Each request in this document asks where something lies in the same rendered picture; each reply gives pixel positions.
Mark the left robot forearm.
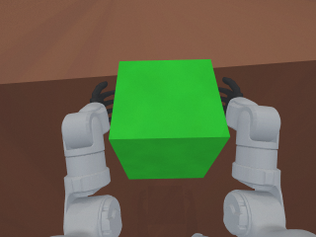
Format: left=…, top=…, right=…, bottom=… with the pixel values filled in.
left=61, top=102, right=111, bottom=233

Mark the robot left upper arm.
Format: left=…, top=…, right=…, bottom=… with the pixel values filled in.
left=50, top=195, right=122, bottom=237

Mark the robot left hand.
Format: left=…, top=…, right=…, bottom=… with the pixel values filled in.
left=90, top=81, right=116, bottom=122

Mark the right robot forearm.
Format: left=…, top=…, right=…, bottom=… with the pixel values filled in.
left=225, top=97, right=286, bottom=225

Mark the carton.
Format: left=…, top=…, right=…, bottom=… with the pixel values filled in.
left=109, top=59, right=230, bottom=180

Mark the robot right upper arm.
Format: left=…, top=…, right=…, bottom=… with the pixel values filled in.
left=223, top=190, right=316, bottom=237

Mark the robot right hand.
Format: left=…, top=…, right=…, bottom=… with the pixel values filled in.
left=217, top=77, right=244, bottom=117

